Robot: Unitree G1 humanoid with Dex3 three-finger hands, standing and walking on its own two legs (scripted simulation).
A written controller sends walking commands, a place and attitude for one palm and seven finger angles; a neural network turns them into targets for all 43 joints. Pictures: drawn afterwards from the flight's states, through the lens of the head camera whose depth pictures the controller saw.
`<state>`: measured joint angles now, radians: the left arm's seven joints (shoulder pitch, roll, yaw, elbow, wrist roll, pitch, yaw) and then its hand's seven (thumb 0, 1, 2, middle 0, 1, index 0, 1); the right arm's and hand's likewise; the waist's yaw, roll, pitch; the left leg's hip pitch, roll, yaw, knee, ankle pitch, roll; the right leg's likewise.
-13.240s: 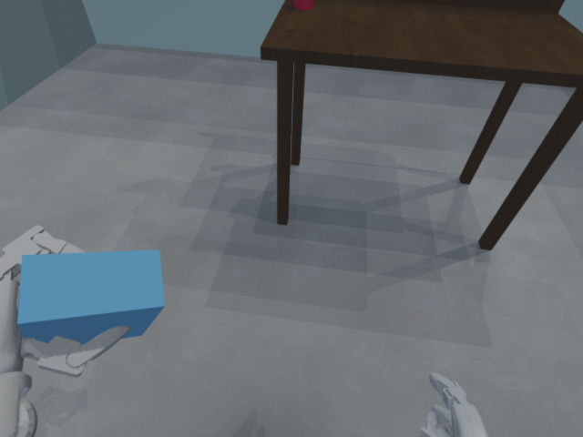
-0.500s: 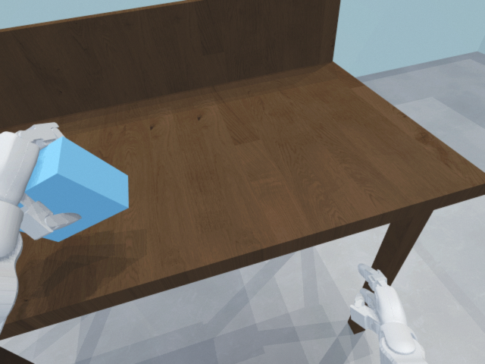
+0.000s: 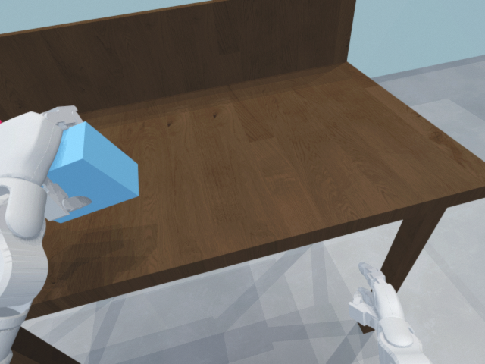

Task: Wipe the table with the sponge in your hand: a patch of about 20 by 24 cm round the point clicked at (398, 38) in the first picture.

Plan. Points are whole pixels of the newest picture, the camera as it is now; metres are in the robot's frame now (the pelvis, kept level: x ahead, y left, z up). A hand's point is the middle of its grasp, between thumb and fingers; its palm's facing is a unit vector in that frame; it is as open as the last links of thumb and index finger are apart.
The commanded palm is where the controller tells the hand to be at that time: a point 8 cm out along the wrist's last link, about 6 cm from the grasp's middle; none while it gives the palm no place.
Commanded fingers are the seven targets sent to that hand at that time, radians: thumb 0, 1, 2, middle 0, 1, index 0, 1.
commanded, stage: turn the palm down, sponge in hand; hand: left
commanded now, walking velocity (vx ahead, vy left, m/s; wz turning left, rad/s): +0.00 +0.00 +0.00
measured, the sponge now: (81, 183) +0.26 +0.28 +0.21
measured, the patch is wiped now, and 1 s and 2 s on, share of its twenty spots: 0.00 0.00 0.00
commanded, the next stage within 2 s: move the sponge above the wiping area in 0.46 s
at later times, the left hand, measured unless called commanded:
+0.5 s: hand (86, 169) +0.26 +0.26 +0.24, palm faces +0.31 -0.09 -0.94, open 9.7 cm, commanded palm +0.20 +0.26 +0.31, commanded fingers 0.00 0.10 1.30 -1.20 -1.60 -1.20 -1.60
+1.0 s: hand (95, 167) +0.28 +0.26 +0.23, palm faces +0.30 -0.10 -0.95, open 9.7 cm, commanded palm +0.22 +0.26 +0.30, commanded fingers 0.00 0.10 1.30 -1.20 -1.60 -1.20 -1.60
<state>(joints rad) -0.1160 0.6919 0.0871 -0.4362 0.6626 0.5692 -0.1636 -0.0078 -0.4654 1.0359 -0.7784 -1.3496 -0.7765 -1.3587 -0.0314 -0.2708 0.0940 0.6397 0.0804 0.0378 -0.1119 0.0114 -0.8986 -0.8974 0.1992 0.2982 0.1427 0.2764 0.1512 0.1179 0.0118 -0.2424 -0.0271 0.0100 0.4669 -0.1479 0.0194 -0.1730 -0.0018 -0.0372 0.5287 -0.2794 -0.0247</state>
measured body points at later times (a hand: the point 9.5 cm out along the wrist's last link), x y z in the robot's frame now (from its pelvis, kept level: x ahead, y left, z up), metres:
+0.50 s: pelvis +0.01 -0.02 +0.00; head -0.01 -0.08 +0.44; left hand +0.24 +0.26 +0.29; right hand +0.28 -0.20 -0.06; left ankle +0.07 +0.11 -0.74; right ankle +0.01 -0.10 -0.74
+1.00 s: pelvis +0.01 -0.01 +0.00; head -0.01 -0.06 +0.45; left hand +0.26 +0.26 +0.28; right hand +0.28 -0.20 -0.06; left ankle +0.07 +0.11 -0.74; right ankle +0.01 -0.10 -0.74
